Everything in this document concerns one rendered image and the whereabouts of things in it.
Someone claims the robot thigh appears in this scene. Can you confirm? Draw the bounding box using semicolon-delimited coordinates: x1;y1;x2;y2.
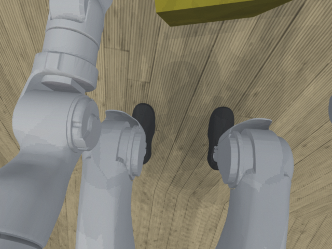
75;120;145;249
215;129;292;249

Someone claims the left robot forearm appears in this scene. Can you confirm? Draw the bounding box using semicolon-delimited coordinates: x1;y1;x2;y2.
12;0;113;135

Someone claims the robot right thigh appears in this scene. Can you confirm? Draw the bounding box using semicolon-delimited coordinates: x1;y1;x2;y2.
215;129;292;249

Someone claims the robot left thigh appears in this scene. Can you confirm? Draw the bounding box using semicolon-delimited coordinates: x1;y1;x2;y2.
75;120;145;249

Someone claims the robot left upper arm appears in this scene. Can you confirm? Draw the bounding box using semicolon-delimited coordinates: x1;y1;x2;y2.
0;89;102;249

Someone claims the carton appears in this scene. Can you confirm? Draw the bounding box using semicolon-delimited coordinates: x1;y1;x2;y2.
155;0;292;27

